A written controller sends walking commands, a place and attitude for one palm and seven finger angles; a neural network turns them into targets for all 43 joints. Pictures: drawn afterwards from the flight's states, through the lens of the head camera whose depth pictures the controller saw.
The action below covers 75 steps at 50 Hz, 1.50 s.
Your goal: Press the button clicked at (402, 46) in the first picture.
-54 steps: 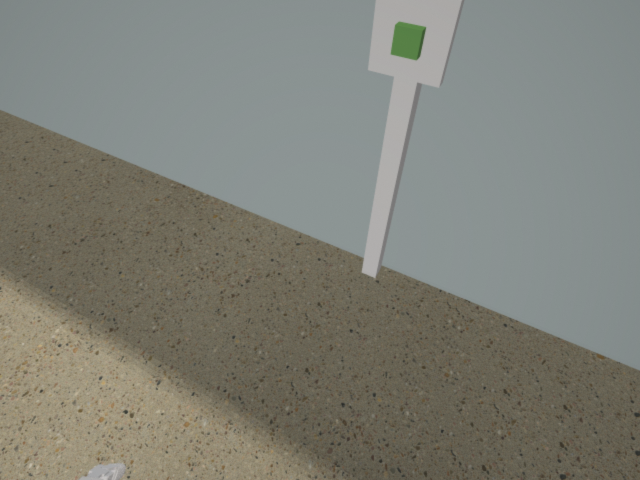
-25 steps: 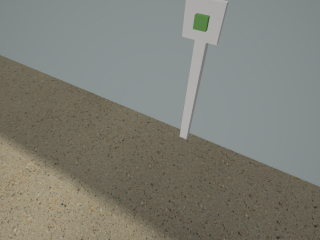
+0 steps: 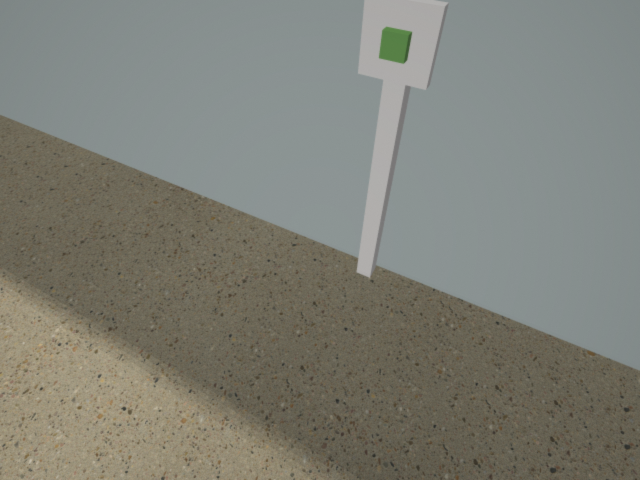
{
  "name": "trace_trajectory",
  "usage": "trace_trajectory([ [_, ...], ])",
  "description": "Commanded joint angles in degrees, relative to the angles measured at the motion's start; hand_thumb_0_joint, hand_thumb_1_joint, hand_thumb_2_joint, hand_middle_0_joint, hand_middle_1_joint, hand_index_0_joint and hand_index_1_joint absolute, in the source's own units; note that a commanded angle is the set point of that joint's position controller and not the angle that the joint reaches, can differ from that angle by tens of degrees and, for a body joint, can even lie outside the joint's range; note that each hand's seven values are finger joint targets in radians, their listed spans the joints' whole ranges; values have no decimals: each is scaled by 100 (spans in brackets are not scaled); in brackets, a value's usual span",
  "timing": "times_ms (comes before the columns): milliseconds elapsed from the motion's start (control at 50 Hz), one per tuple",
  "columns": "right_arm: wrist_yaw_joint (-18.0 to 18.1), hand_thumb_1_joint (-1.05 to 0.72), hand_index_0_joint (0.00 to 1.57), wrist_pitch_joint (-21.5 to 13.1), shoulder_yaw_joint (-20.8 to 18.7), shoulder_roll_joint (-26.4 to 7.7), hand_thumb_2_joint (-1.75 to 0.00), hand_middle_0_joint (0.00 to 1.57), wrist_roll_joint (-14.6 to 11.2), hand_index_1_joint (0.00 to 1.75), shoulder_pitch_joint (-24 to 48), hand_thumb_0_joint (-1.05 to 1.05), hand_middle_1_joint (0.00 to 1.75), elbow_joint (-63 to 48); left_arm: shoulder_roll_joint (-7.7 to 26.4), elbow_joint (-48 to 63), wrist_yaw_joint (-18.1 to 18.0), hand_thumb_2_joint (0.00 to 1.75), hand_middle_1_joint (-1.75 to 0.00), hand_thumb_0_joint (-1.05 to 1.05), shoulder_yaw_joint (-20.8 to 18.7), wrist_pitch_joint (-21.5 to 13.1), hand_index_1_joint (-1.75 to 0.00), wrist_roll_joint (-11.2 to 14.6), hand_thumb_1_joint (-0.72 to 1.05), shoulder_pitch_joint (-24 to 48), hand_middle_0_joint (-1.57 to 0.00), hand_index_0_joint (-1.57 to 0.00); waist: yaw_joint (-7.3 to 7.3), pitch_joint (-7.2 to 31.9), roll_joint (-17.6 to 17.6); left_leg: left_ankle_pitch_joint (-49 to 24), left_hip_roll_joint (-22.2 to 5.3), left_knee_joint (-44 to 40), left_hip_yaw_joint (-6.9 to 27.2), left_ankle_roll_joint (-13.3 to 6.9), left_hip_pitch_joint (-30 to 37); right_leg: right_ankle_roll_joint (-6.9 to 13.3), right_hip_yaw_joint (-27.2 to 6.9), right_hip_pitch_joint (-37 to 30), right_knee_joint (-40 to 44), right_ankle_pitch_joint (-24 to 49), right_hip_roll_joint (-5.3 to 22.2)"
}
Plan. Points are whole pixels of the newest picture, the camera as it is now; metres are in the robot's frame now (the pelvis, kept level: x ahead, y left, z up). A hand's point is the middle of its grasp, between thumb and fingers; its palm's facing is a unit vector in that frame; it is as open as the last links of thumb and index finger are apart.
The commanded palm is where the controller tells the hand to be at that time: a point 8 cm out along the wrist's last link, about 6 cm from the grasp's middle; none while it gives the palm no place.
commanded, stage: look at it before walking up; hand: left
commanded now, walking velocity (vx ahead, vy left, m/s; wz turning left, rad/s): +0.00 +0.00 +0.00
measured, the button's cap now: (395, 44) +0.98 -0.11 +0.13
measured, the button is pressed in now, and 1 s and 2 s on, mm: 0 0 0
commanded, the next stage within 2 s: turn to face it in 0.36 s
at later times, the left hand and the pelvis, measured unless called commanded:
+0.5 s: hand out of the picture +0.07 +0.25 -0.16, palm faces -0.02 -0.94 -0.33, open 7.4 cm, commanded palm none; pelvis +0.00 +0.00 +0.00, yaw +0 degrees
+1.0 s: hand out of the picture +0.04 +0.17 -0.17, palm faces -0.14 -0.96 -0.24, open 7.4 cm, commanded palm none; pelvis -0.03 -0.02 -0.01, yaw -11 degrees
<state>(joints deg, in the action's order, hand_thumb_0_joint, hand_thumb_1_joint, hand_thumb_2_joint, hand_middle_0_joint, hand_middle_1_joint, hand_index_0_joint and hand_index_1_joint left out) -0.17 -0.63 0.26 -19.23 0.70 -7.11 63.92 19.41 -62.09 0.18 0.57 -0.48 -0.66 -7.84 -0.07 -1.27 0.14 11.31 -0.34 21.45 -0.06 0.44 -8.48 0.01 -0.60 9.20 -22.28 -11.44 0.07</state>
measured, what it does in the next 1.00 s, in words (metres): lifts its left foot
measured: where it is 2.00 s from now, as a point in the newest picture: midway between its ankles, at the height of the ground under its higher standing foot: outside the picture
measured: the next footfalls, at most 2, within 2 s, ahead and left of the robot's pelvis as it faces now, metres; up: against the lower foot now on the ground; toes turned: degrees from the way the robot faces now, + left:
left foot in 1.26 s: +0.01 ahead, +0.14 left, +0.00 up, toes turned -16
right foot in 1.60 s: -0.07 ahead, -0.10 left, +0.00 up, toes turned -27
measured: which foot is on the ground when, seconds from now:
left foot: down 0.00-0.84, up 0.86-1.00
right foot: down 0.00-1.00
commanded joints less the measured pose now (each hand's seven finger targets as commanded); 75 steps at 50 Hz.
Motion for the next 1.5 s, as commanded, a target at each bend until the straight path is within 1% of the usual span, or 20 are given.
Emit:
trace_trajectory([
  [0,78,-90,20,-136,-231,-1199,-90,20,-24,30,283,0,30,-359,1190,350,-80,90,-30,0,-238,-108,-30,-3,90,228,-20,-20,-2,241,23,-444,-623,-361,580,-211,41,189,-621,31,452,294,677],
  [460,98,-90,20,-137,-227,-1222,-90,20,-24,30,308,0,30,-347,1196,333,-77,90,-30,0,-242,-100,-30,-3,90,223,-20,-20,-3,211,-22,-713,-666,-408,569,-195,182,178,-577,-47,479,651,672],
  [540,151,-90,20,-6,-157,-529,-90,20,-11,30,-132,0,30,-399,558,419,-103,90,-30,0,-181,126,-30,-3,90,-103,-20,-20,41,241,-14,-853,-751,-4,216,-90,221,105,-674,274,-7,1200,586],
  [580,184,-90,20,55,-240,-580,-90,20,-7,30,-203,0,30,-547,568,569,-90,90,-30,0,-233,194,-30,-22,90,-218,-20,-20,48,232,-49,-798,-845,157,145,-119,186,116,-714,519,-305,1298,496],
  [680,213,-90,20,108,-428,-708,-90,20,8,30,-138,0,30,-952,422,950,-16,90,-30,0,-338,271,-30,-50,90,-403,-20,-20,6,230,-502,-499,-1323,197,343,-407,-38,48,-530,1092,-1361,769,119],
  [760,187,-90,20,89,-514,-666,-90,20,22,30,125,0,30,-1191,154,1063,28,90,-30,0,-418,303,-30,-55,90,-797,-20,-20,-208,158,-1044,-1056,-1864,373,304,-793,-684,-50,8,804,-2175,-1169,76],
  [780,184,-90,20,107,-513,-605,-90,20,27,30,202,0,30,-1257,168,1038,35,90,-30,0,-458,276,-30,-65,90,-1037,-20,-20,-337,94,-814,-896,-1674,912,82,-615,-1113,-13,-91,342,-1642,-712,154],
  [800,168,-90,20,164,-504,-418,-90,20,9,30,221,0,30,-1333,448,1009,12,90,-30,0,-524,198,-30,-125,90,-1306,-20,-20,-462,151,451,24,-960,2289,-501,-133,-1545,201,-1069,120,-545,471,660],
  [820,149,-90,20,181,-439,20,-90,20,-22,30,210,0,30,-1522,898,1066,-63,90,-30,0,-616,141,-30,-142,90,-1352,-20,-20,-394,25,1987,2107,-34,3657,-664,228,-2468,755,-3196,244,510,1122,1864],
  [840,172,-90,20,244,-449,-154,-90,20,-17,30,318,0,30,-1499,814,1095,-127,90,-30,0,-607,148,-30,-70,90,-1376,-20,-20,-500,73,1610,2120,-143,4200,216,139,-2197,979,-3483,696,952,489,1893],
  [880,136,-90,20,210,-488,-117,-90,20,0,30,-11,0,30,-1303,538,1272,-136,90,-30,0,-564,157,-30,-65,90,-676,-20,-20,-72,29,724,1293,-303,4497,319,141,-2309,1095,-2698,592,664,46,1451],
  [920,132,-90,20,181,-464,12,-90,20,17,30,-248,0,30,-1184,372,1336,-156,90,-30,0,-550,119,-30,-68,90,-580,-20,-20,-16,475,596,1061,-295,4174,156,211,-1971,1009,-2174,373,439,548,1200],
  [1100,196,-90,20,137,-415,251,-90,20,-44,30,-215,0,30,-1207,334,1153,-135,90,-30,0,-643,177,-30,-117,90,-973,-20,-20,-226,542,939,1372,-81,2311,-12,152,-1473,1045,-2375,79,444,855,1014],
  [1180,254,-90,20,42,-389,278,-90,20,-77,30,-1057,0,30,-984,321,1238,-139,90,-30,0,-643,238,-30,-81,90,-580,-20,-20,165,721,846,562,31,440,-99,2,-61,653,-2237,757,205,431,710],
  [1200,276,-90,20,-1,-408,144,-90,20,-83,30,-1148,0,30,-950,147,1268,-126,90,-30,0,-602,246,-30,-56,90,-546,-20,-20,191,677,492,467,-254,-3,106,-87,583,419,-1923,1381,-53,-65,398],
  [1240,275,-90,20,1,-504,-534,-90,20,39,30,-998,0,30,-1172,-231,1473,-52,90,-30,0,-546,257,-30,-45,90,-417,-20,-20,204,44,-1526,680,-2266,-997,2186,-883,254,-103,-456,2685,-2182,-1685,-551],
  [1260,301,-90,20,-2,-479,-419,-90,20,59,30,-741,0,30,-1177,-38,1416,-69,90,-30,0,-602,310,-30,-113,90,-218,-20,-20,182,-232,-1444,130,-2336,-993,2139,-1025,-470,-201,-567,2510,-3104,-1670,-294],
  [1320,298,-90,20,-41,-359,-78,-90,20,82,30,-218,0,30,-1287,-149,1141,29,90,-30,0,-637,328,-30,-110,90,-703,-20,-20,-232,-192,-789,-839,-1521,-591,794,-913,-755,-255,-316,2163,-4277,-1098,-169],
  [1400,287,-90,20,-29,-396,-37,-90,20,86,30,-816,0,30,-1039,-360,1184,41,90,-30,0,-484,310,-30,-69,90,-332,-20,-20,97,-121,-907,-1797,-1395,-232,421,-948,-55,-293,87,1972,-3099,-1208,-28],
  [1480,221,-90,20,-24,-428,-196,-90,20,130,30,-1322,0,30,-753,-520,1174,85,90,-30,0,-384,213,-30,-94,90,-200,-20,-20,265,-92,-1091,-114,-1603,-491,695,-998,-30,-151,443,1298,-1915,-1501,5],
])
